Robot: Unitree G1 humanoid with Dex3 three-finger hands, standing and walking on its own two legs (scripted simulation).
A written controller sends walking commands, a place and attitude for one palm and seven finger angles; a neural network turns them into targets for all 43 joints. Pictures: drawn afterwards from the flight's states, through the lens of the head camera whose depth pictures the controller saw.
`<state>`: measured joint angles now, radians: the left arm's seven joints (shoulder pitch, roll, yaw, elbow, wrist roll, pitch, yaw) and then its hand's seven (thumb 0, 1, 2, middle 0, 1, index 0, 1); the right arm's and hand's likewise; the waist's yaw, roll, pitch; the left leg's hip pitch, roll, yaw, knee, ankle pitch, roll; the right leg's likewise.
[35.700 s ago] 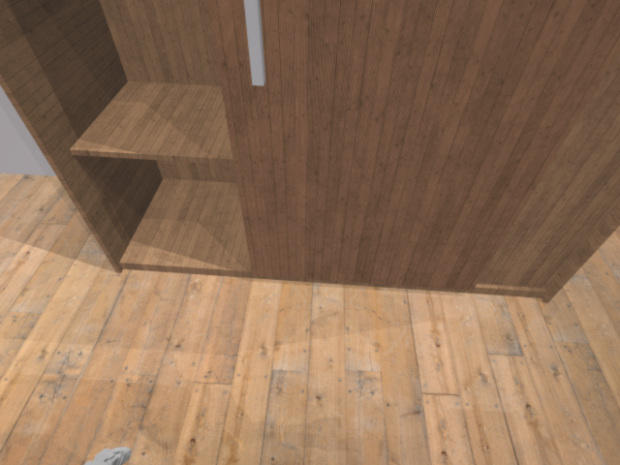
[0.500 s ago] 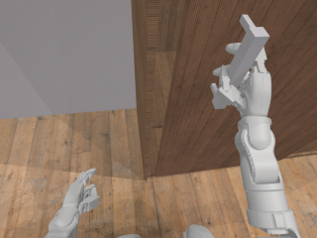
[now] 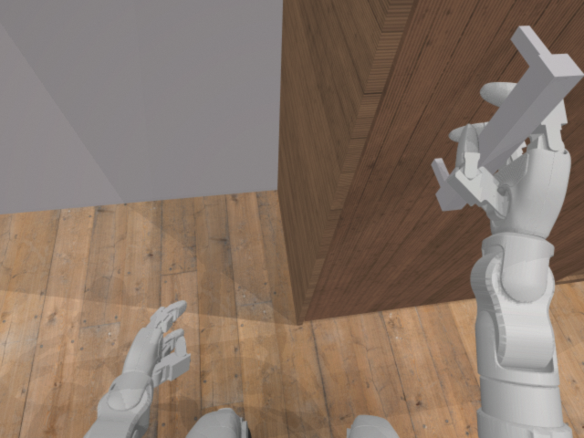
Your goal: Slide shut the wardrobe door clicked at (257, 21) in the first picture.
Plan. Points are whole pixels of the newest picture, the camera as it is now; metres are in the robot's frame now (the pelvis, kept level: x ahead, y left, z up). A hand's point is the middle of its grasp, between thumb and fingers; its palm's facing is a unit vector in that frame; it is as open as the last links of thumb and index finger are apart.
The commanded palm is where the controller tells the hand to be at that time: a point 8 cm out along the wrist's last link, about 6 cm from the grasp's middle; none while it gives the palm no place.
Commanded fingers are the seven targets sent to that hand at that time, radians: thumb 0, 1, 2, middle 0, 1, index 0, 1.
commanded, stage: step sideways, sliding the door along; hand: right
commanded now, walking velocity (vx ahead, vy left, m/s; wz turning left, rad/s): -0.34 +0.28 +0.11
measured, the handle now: (481, 132) +0.39 -0.19 +0.19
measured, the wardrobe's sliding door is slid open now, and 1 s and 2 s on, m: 0.00 0.00 0.00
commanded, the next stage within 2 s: stop walking and hold the door there in 0.04 s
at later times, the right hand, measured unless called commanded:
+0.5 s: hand (466, 168) +0.36 -0.17 +0.18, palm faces +0.34 +0.93 -0.18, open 6.4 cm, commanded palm +0.31 -0.20 +0.18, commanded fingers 0.00 -0.90 -0.90 0.45 1.40 0.45 1.40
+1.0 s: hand (468, 170) +0.35 -0.17 +0.18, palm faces +0.23 +0.96 -0.17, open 6.2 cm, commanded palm +0.31 -0.21 +0.18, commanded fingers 0.00 -0.90 -0.90 0.45 1.40 0.45 1.40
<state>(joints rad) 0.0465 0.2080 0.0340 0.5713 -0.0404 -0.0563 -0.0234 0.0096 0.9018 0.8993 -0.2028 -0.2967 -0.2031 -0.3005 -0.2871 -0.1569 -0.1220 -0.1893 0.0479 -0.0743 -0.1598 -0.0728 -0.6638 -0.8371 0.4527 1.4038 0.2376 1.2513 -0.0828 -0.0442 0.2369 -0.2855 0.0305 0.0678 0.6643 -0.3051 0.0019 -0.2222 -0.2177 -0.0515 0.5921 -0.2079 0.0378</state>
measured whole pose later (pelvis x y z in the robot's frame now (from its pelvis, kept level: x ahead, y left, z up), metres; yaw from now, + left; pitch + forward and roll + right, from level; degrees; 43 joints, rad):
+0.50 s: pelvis +0.01 +0.04 +0.01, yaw +6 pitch -1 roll -1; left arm 0.15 0.21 0.01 0.60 -0.05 -0.06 0.04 0.01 0.90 0.90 -0.20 -0.30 -0.20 -0.30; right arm -0.10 -0.32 -0.31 -0.09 0.08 -0.08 -0.17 -0.12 -0.64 -0.79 0.45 1.40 0.27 1.34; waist 0.00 0.01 0.09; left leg -0.24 -0.03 -0.03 0.55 -0.29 0.03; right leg -0.17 -0.05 -0.13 0.47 -0.27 0.02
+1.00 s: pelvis +0.00 +0.00 +0.01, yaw +8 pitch -1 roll +0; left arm 0.22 0.23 0.00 0.65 -0.03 -0.03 0.09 0.01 0.90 0.90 -0.20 -0.30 -0.20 -0.30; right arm -0.07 -0.31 -0.23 0.00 0.07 -0.08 -0.17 -0.09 -0.69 -0.76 0.45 1.40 0.26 1.39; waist 0.03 -0.01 -0.02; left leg -0.19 -0.02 -0.07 0.41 -0.20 -0.01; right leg -0.15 -0.04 -0.16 0.41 -0.24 -0.02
